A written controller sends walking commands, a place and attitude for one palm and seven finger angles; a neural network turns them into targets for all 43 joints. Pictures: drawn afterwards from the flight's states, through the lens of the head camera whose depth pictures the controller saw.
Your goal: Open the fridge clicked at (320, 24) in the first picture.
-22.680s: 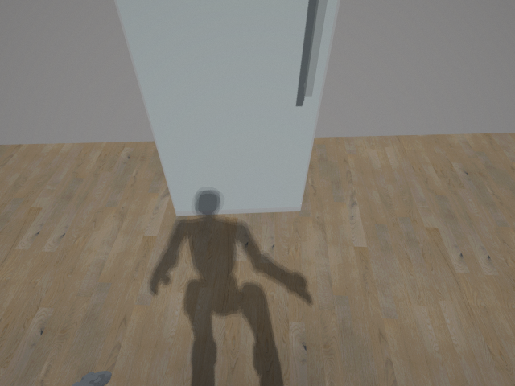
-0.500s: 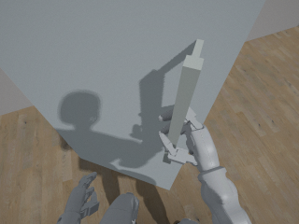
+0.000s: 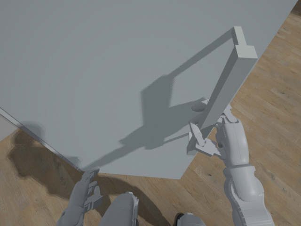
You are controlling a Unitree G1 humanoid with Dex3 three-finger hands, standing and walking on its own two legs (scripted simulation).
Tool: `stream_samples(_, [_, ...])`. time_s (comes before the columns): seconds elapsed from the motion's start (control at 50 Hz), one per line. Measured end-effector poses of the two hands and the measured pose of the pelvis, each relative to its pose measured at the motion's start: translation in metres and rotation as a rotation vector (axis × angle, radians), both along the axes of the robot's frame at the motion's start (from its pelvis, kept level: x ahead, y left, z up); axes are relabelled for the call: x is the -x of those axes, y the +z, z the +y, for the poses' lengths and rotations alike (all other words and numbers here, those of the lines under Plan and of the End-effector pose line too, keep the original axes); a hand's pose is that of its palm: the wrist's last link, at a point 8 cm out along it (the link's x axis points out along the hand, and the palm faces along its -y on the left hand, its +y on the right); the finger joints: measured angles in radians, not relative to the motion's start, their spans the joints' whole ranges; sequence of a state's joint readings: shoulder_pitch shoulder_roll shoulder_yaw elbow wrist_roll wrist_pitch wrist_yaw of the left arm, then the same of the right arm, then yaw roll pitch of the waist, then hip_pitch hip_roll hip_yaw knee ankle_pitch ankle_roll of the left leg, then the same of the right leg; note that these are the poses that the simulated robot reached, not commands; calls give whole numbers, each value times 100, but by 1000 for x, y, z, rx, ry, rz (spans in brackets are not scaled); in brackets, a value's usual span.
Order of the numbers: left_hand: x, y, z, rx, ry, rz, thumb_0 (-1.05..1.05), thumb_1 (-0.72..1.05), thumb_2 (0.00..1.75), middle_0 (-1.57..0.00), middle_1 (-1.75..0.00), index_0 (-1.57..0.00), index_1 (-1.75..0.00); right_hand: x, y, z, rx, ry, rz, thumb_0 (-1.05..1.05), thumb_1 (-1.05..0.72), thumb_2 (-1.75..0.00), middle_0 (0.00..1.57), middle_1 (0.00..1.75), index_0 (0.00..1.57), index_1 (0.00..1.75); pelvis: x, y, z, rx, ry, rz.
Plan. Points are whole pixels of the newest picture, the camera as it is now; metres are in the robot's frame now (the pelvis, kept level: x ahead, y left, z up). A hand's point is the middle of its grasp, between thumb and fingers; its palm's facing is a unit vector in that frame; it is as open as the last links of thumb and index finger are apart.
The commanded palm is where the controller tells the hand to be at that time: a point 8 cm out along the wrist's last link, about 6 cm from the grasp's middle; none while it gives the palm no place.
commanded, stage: walk backward, drawing the door open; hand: right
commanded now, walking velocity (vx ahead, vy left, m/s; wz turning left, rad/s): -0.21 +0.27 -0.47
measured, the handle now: (206, 112) +0.34 -0.08 +0.14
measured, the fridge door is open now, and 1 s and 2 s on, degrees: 53 57 60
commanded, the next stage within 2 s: stop walking and hold the door back in 0.12 s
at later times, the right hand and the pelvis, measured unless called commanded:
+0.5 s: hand (184, 177) +0.21 -0.03 +0.12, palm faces +0.36 +0.92 -0.15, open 5.9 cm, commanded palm +0.20 -0.08 +0.12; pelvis -0.08 +0.17 +0.01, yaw -17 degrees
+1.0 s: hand (190, 149) +0.26 -0.05 +0.13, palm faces +0.38 +0.90 -0.21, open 5.7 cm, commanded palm +0.21 -0.09 +0.12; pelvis -0.13 +0.21 -0.01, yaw -17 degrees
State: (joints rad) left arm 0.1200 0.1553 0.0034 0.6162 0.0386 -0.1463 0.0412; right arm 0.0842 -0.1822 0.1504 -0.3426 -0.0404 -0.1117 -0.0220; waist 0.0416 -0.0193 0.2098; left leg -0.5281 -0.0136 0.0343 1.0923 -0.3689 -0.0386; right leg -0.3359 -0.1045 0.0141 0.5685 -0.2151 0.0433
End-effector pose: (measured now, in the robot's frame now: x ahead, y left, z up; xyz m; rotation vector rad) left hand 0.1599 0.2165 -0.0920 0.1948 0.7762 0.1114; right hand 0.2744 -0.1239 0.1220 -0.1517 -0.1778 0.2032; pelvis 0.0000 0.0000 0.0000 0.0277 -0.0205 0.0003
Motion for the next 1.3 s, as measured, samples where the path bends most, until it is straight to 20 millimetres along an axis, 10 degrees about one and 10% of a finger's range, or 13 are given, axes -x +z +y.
stream_samples(0.28, [-2,-13,114,2,-107,34,2,91,90,-20,-29,-20,-30,88,5,35,52,-447,56,-1,-65,-82,45,140,28,140,28,1,130,48,-188,7])
stream_samples(0.48, [-15,23,128,-67,-315,-46,2,91,90,-20,-29,-19,-30,107,5,47,-15,-567,40,1,-65,-83,46,140,37,140,70,9,171,63,-288,24])
stream_samples(0.6, [12,36,122,-58,-355,-92,1,91,90,-20,-29,-20,-30,108,6,45,-26,-543,44,1,-67,-81,46,140,38,140,112,5,179,58,-294,29])
stream_samples(0.74, [96,6,128,-2,-313,77,1,91,90,-20,-29,-20,-30,101,17,42,37,-519,151,1,-66,-79,46,140,39,140,138,14,180,-1,-342,-12])
stream_samples(0.88, [148,-20,176,-54,-233,247,-2,95,89,-20,-30,-20,-30,78,19,37,33,-546,203,-1,-66,-78,46,140,43,140,138,11,197,11,-305,-3])
stream_samples(1.1, [141,-33,243,-109,-96,250,1,92,89,-20,-29,-20,-30,50,15,38,12,-616,164,-1,-67,-79,45,140,39,140,123,2,211,50,-295,-21])
stream_samples(1.3, [104,-6,208,-137,-96,106,1,91,90,-20,-29,-19,-30,55,8,34,-46,-522,36,2,-68,-79,45,140,38,140,116,-4,179,33,-267,-15])
